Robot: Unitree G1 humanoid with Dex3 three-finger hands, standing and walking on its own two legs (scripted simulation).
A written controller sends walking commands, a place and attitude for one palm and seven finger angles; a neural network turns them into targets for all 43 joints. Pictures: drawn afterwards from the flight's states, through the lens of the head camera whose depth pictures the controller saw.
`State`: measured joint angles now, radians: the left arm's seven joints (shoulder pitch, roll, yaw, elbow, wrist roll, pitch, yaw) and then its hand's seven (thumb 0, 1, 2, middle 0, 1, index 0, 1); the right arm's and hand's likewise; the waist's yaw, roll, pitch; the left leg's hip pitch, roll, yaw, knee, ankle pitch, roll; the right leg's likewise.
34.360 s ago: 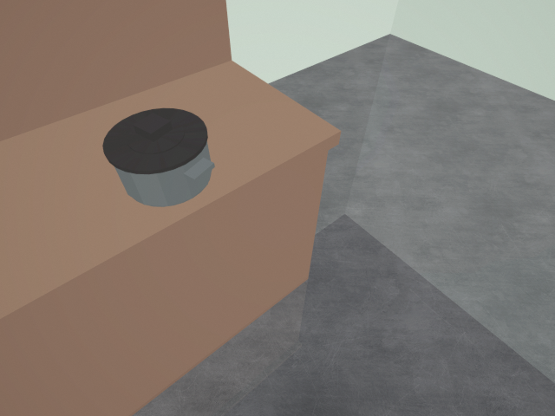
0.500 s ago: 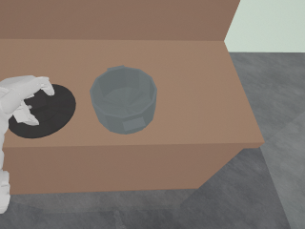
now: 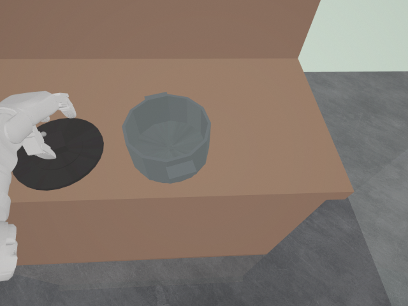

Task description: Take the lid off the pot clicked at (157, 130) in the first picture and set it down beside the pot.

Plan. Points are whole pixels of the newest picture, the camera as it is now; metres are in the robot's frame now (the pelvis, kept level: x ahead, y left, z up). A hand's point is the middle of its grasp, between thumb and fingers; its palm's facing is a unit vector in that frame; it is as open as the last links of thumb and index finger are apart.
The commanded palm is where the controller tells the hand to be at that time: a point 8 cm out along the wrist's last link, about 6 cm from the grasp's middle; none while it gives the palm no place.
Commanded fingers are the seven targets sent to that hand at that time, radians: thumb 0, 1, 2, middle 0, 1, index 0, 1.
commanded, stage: raise the empty hand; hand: left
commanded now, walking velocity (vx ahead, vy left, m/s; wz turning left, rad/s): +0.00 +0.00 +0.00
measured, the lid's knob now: (53, 144) +0.43 +0.32 +0.03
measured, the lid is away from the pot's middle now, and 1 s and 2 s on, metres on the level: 0.24 0.24 0.24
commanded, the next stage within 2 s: draw the hand back to the body in 0.94 s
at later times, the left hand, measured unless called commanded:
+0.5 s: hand (23, 117) +0.42 +0.32 +0.13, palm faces -0.35 -0.10 -0.93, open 11.1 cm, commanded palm +0.42 +0.32 +0.20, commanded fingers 0.00 -0.02 0.66 -0.35 -0.85 -0.35 -0.85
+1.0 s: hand (6, 99) +0.42 +0.32 +0.17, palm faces -0.33 -0.11 -0.94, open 11.1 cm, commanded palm +0.42 +0.32 +0.24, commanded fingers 0.00 -0.02 0.66 -0.35 -0.85 -0.35 -0.85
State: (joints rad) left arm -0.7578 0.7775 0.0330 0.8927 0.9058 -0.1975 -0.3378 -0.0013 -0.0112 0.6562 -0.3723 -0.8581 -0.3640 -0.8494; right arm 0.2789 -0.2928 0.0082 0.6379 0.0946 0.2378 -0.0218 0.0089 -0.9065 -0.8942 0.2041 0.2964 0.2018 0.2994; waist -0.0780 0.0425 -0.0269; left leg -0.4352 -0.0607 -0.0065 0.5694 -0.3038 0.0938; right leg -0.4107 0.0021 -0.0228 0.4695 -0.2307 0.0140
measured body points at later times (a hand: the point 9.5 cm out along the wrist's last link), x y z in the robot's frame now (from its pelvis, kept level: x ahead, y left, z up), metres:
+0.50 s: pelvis +0.00 -0.01 +0.01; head +0.06 -0.01 +0.45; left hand +0.43 +0.32 +0.19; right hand +0.10 -0.28 -0.11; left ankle -0.02 +0.05 -0.73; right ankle -0.01 -0.15 -0.73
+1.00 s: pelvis +0.00 -0.01 +0.01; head +0.05 -0.01 +0.46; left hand +0.43 +0.33 +0.22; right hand +0.08 -0.28 -0.11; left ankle -0.02 +0.05 -0.73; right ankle -0.01 -0.15 -0.73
